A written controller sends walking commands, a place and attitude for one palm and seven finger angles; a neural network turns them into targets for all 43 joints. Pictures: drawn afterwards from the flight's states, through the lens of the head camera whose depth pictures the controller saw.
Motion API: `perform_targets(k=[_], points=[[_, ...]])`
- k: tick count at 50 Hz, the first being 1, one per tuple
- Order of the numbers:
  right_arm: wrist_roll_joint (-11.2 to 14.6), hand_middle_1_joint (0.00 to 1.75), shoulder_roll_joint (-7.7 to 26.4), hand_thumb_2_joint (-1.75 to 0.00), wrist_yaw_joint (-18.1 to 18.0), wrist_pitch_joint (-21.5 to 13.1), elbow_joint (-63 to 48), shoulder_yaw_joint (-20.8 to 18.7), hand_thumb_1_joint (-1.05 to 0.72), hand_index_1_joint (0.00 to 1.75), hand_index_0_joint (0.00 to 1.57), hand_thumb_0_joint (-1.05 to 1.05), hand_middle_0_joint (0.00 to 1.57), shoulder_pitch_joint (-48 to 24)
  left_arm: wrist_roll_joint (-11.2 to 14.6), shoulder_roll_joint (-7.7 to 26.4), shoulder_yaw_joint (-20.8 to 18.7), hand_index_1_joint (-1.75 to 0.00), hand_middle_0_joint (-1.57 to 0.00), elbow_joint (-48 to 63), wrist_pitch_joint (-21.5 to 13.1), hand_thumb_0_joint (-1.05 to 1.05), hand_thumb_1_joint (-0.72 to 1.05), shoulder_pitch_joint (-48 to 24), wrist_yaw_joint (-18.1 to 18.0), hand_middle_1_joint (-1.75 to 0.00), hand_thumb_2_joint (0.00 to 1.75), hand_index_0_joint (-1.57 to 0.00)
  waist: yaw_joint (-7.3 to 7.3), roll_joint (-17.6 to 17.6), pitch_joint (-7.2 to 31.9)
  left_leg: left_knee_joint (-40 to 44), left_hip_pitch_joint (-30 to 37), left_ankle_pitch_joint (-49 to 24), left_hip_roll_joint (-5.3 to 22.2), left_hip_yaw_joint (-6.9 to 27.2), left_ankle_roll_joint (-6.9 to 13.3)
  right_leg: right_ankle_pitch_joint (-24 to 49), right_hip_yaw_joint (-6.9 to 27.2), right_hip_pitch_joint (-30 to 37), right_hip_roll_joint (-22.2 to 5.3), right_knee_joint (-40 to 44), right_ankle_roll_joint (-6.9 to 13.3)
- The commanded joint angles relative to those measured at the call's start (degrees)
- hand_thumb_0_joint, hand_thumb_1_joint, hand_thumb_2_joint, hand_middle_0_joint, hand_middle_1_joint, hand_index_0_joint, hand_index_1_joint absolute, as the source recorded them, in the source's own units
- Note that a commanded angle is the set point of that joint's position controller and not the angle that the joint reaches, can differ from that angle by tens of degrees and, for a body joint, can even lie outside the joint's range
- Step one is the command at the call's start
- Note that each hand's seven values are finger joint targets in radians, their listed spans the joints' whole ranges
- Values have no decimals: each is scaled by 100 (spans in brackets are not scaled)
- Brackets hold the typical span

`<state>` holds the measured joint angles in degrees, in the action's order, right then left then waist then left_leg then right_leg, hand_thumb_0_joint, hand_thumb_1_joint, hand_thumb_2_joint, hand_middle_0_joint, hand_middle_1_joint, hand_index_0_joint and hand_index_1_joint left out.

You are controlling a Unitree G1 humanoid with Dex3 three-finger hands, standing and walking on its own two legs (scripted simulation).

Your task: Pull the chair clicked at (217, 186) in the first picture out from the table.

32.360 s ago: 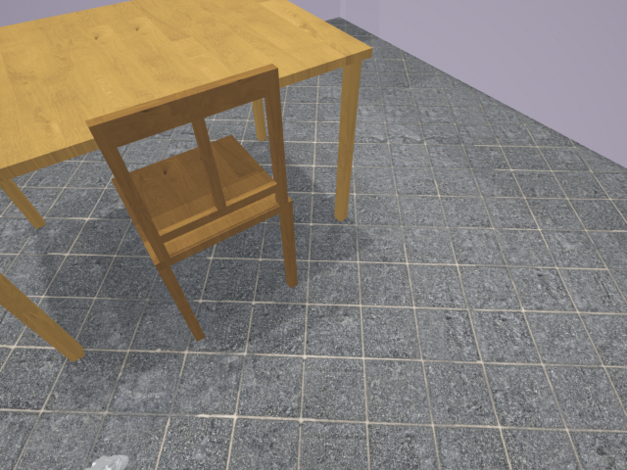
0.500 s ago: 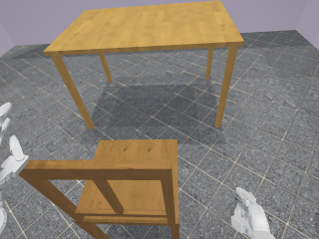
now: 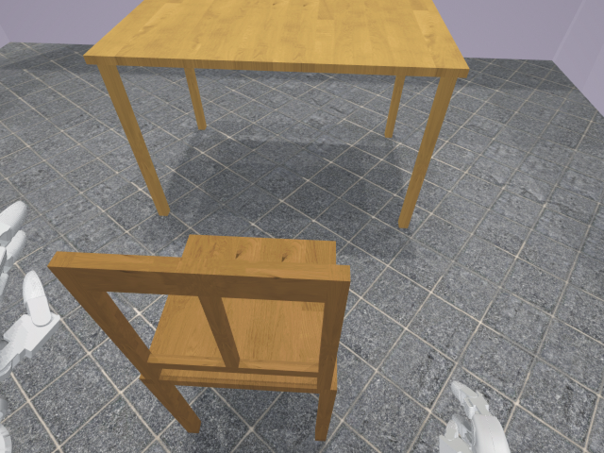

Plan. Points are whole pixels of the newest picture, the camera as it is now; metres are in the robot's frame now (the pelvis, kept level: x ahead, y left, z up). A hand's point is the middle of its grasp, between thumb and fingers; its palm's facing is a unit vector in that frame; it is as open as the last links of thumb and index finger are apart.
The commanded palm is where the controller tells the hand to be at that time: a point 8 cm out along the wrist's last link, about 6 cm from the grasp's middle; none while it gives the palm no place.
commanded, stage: step back with the hand held close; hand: left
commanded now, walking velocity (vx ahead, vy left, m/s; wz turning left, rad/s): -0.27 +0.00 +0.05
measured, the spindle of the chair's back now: (222, 331) +0.32 +0.16 -0.09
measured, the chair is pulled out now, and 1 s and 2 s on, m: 0.71 0.71 0.71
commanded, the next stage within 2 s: stop stepping back and stand still in 1.02 s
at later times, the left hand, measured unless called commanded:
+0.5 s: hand (25, 338) +0.18 +0.27 +0.17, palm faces +0.42 -0.77 -0.49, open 7.4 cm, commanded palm +0.11 +0.31 +0.18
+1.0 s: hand out of the picture +0.11 +0.27 +0.17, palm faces +0.43 -0.78 -0.46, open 7.4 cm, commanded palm +0.04 +0.30 +0.18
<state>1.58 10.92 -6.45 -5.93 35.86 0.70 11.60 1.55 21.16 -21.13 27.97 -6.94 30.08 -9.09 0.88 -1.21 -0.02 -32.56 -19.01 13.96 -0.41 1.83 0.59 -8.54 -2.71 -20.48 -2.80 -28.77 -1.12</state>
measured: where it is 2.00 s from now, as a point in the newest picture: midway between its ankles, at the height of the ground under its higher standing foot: outside the picture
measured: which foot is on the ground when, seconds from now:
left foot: down 0.00-0.72, up 0.74-0.86, down 0.88-1.00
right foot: down 0.00-0.46, up 0.48-0.56, down 0.58-0.88, up 0.90-1.00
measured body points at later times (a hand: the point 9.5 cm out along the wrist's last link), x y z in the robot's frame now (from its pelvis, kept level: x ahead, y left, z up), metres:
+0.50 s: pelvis -0.02 +0.01 -0.01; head +0.00 +0.03 +0.44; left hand +0.15 +0.31 +0.19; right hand +0.14 -0.24 -0.08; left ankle +0.04 +0.12 -0.73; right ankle +0.05 -0.14 -0.72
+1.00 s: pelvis -0.10 +0.00 +0.00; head -0.06 +0.03 +0.44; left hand +0.08 +0.30 +0.20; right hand +0.08 -0.23 -0.08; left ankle -0.05 +0.12 -0.73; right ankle -0.07 -0.13 -0.70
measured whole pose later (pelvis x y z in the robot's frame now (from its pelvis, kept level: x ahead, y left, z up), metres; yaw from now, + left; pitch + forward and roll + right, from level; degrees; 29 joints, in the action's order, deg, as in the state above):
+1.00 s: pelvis -0.10 +0.00 +0.00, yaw +2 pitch +2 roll -1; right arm -0.3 8.9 -4.7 -9.1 37.3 -1.6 9.8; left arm 2.8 25.3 -27.0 34.4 -11.1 31.3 -8.3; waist -0.3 2.8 -2.1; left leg -34.6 -23.3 13.0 1.2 1.2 0.0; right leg -25.6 -0.3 -27.1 -0.1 -48.0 -1.2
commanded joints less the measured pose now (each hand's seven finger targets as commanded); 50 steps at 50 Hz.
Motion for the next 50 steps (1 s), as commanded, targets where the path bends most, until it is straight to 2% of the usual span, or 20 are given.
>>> perform_targets(k=[1, 2, 8, 16, 19, 23, 25, 28, 30, 34, 37, 38, 40, 42, 43, 44, 45, 46, 48, 50], points=[[-2, 30, 715, -90, -132, -350, -1021, -225, -90, 30, 20, 0, 20, -474, -18, 1242, -978, -30, -20, 1416, -466, 0, 90, -312, -168, -30, 90, -20, -37, -529, 324, 1500, -1304, 1907, 760, 776, 336, -1251, 397, 1092, -237, 194, 105], [25, 30, 742, -90, -150, -376, -992, -247, -90, 30, 20, 0, 20, -522, -37, 1327, -1088, -30, -20, 1363, -482, 0, 90, -303, -177, -30, 90, -20, -41, -882, 311, 1695, -1607, 2066, 861, 847, 415, -917, 330, 1439, -143, -119, 64], [-9, 30, 741, -90, -100, -502, -975, -295, -90, 30, 20, 0, 20, -396, -41, 1122, -959, -30, -20, 1433, -581, 0, 90, -379, -87, -30, 90, -20, -31, -665, 372, 1394, -1846, 1521, 841, 722, 387, 38, 381, 1693, -188, -450, 58], [-59, 30, 716, -90, 37, -352, -804, -365, -90, 30, 20, 0, 20, -366, 51, 1306, -983, -30, -20, 1440, -500, 0, 90, -398, -127, -30, 90, -20, -79, 772, 640, -682, -212, 1004, 144, 186, 61, -914, 1182, -268, -1165, 1028, 640], [-51, 30, 747, -90, 24, -270, -843, -367, -90, 30, 20, 0, 20, -497, 75, 1414, -1176, -30, -20, 1719, -527, 0, 90, -113, -156, -30, 90, -20, -75, 364, 809, -13, -202, 616, 430, 540, 154, -650, 781, -139, -885, 519, 502], [-15, 30, 771, -90, -90, -395, -1070, -394, -90, 30, 20, 0, 20, -603, -52, 1322, -1385, -30, -20, 1881, -700, 0, 90, -85, -150, -30, 90, -20, -92, -1575, 519, 1903, -2535, 1980, 1423, 1440, 658, -755, 160, 1597, 114, -1596, -10], [-34, 30, 740, -90, -84, -475, -945, -439, -90, 30, 20, 0, 20, -507, 4, 1363, -1347, -30, -20, 1876, -765, 0, 90, 26, -87, -30, 90, -20, -30, -885, 711, 1196, -1583, 24, 1316, 1254, 560, -428, 269, 1121, 21, -1251, 47], [-107, 30, 751, -90, -39, -574, -717, -406, -90, 30, 20, 0, 20, -456, 87, 1223, -1194, -30, -20, 1632, -831, 0, 90, 32, 8, -30, 90, -20, -23, -898, 554, 952, -825, -996, 1331, 1130, 552, -850, 257, 628, -9, -625, 66], [-141, 30, 822, -90, -2, -615, -590, -407, -90, 30, 20, 0, 20, -415, 63, 1185, -1043, -30, -20, 1683, -870, 0, 90, -171, 68, -30, 90, -20, -36, -691, 959, 523, -172, -2066, 1191, 900, 371, 266, 321, 727, -77, -327, 116], [-74, 30, 733, -90, 37, -522, -736, -451, -90, 30, 20, 0, 20, -550, 168, 1330, -1166, -30, -20, 1685, -799, 0, 90, 114, 84, -30, 90, -20, -17, -40, 1046, -10, -436, 83, 690, 471, 175, 124, 913, 450, -474, 133, 364], [-89, 30, 617, -90, 92, -320, -561, -496, -90, 30, 20, 0, 20, -426, 187, 1625, -1327, -30, -20, 1535, -670, 0, 90, -49, -63, -30, 90, -20, -54, 1166, 887, -2551, 6, 1031, -73, -5, -201, -891, 2169, -931, -1887, 1572, 1255], [-109, 30, 464, -90, 134, -253, -644, -403, -90, 30, 20, 0, 20, -551, 167, 1432, -1166, -30, -20, 1548, -598, 0, 90, -110, -59, -30, 90, -20, -58, 1319, 846, -2873, -124, 1161, -16, 115, -143, -259, 1833, -773, -1883, 1408, 1306], [-87, 30, 380, -90, 90, -207, -764, -252, -90, 30, 20, 0, 20, -696, 135, 1399, -1234, -30, -20, 1496, -563, 0, 90, -130, -60, -30, 90, -20, -106, 1230, 516, -1492, -348, 1270, 185, 177, -61, 614, 1124, -339, -1415, 818, 935], [-74, 30, 594, -90, -13, -192, -712, -304, -90, 30, 20, 0, 20, -717, 86, 1516, -1322, -30, -20, 1581, -646, 0, 90, -32, -91, -30, 90, -20, -177, 239, 370, 844, -100, 217, 388, 225, 85, 448, 656, -84, -771, -31, 366], [-104, 30, 725, -90, -23, -257, -794, -363, -90, 30, 20, 0, 20, -650, 67, 1326, -1199, -30, -20, 1830, -760, 0, 90, 71, -68, -30, 90, -20, -109, -959, 507, 1498, -412, -442, 1254, 1201, 453, -169, 342, 97, -155, -990, 46], [-130, 30, 705, -90, 9, -358, -784, -460, -90, 30, 20, 0, 20, -577, 36, 1389, -1274, -30, -20, 1984, -832, 0, 90, 66, -66, -30, 90, -20, -104, -1502, 736, 1536, -359, -1307, 1847, 1489, 749, -1483, 246, -42, 76, -1866, -68], [-102, 30, 657, -90, 55, -485, -761, -480, -90, 30, 20, 0, 20, -474, 137, 1271, -1202, -30, -20, 1784, -890, 0, 90, 316, -17, -30, 90, -20, -148, -1391, 1024, 1654, -496, -859, 1907, 1383, 812, -2100, 370, 93, 209, -2691, -8], [-176, 30, 676, -90, 67, -576, -786, -518, -90, 30, 20, 0, 20, -456, 169, 1365, -1312, -30, -20, 2109, -915, 0, 90, 126, -20, -30, 90, -20, -171, -1561, 914, 1456, -445, -1552, 1944, 1488, 927, -2158, 472, -178, 192, -2840, -7], [-213, 30, 669, -90, 124, -678, -556, -520, -90, 30, 20, 0, 20, -347, 184, 1266, -1176, -30, -20, 2319, -923, 0, 90, -102, 6, -30, 90, -20, -107, -1330, 1000, 867, 444, -3518, 1842, 1161, 907, -1955, 491, -354, 98, -2221, -19], [-162, 30, 740, -90, 180, -770, -512, -515, -90, 30, 20, 0, 20, -310, 161, 1242, -1102, -30, -20, 2194, -912, 0, 90, -47, 43, -30, 90, -20, -41, -1118, 1104, 735, 904, -3681, 1721, 959, 724, -1435, 275, -78, 98, -1235, -2]])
